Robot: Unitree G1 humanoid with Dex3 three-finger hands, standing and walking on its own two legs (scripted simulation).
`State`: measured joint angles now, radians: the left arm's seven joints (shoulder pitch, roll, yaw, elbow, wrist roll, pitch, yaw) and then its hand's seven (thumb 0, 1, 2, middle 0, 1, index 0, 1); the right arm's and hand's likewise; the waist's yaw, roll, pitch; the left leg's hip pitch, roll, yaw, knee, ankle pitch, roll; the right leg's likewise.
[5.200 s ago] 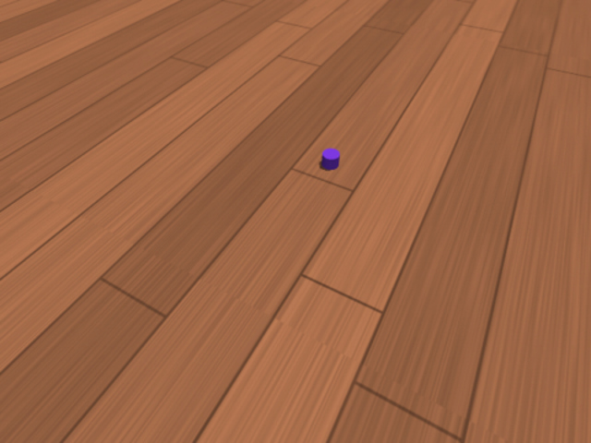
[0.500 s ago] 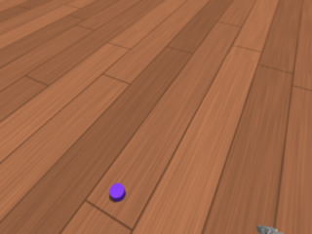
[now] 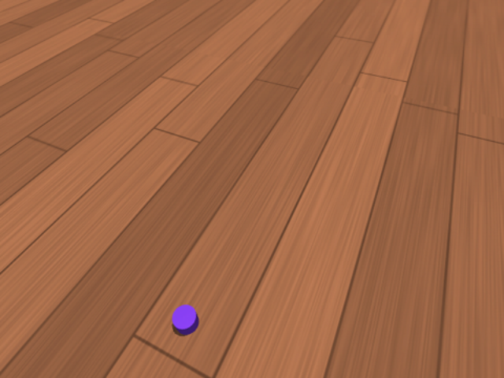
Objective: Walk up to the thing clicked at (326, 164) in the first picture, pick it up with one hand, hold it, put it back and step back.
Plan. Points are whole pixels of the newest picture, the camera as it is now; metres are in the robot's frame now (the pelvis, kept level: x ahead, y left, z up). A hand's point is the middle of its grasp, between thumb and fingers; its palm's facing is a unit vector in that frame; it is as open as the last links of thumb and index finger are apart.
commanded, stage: walk up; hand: left
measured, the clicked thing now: (185, 319) +0.45 +0.28 -0.74
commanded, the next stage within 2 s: stand in 0.28 s
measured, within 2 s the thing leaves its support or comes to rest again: neither
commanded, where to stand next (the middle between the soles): +0.07 +0.03 m, yaw +1 degrees
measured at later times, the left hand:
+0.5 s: hand out of the picture +0.10 +0.25 -0.15, palm faces -0.03 -0.94 -0.35, open 7.4 cm
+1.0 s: hand out of the picture +0.08 +0.24 -0.15, palm faces -0.02 -0.94 -0.35, open 7.4 cm
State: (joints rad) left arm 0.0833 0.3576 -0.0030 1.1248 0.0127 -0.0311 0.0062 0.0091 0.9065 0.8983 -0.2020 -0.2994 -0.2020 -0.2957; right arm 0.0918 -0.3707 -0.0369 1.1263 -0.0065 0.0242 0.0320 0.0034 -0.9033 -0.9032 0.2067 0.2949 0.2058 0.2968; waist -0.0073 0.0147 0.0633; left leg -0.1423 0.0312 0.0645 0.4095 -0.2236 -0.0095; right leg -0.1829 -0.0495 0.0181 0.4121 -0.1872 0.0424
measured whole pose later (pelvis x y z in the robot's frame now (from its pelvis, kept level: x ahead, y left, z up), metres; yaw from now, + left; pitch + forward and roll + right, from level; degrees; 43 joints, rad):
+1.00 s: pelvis +0.01 -0.02 +0.01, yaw +1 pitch -2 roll +0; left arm 0.10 0.35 0.00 1.14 0.01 -0.01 -0.01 0.01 0.91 0.90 -0.20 -0.30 -0.20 -0.30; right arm 0.09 -0.35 -0.02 1.15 -0.01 0.00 0.02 0.00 -0.90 -0.90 0.21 0.29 0.21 0.30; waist -0.01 0.01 0.06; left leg -0.10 0.06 0.04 0.32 -0.18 -0.04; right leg -0.13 -0.02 -0.01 0.33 -0.16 0.01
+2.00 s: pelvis +0.02 -0.02 +0.01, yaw +1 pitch -2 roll +0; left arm 0.10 0.35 0.00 1.13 0.01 -0.01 -0.01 0.01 0.91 0.90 -0.20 -0.30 -0.20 -0.30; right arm 0.10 -0.35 -0.01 1.14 -0.01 -0.01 0.01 0.00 -0.90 -0.90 0.21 0.30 0.21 0.30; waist 0.00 0.00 0.05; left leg -0.08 0.06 0.04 0.31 -0.19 -0.04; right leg -0.12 -0.02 -0.01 0.33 -0.17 0.02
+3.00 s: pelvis +0.02 -0.01 +0.00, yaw +0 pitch -2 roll +0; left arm 0.13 0.34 0.02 1.11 0.02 -0.03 0.00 0.01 0.91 0.90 -0.20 -0.30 -0.20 -0.30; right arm 0.13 -0.37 -0.04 1.10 -0.02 0.02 0.02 0.00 -0.90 -0.90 0.21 0.30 0.21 0.30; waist 0.01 0.03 0.05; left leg -0.11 0.06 0.05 0.37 -0.23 -0.03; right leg -0.13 -0.02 0.00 0.35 -0.18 0.02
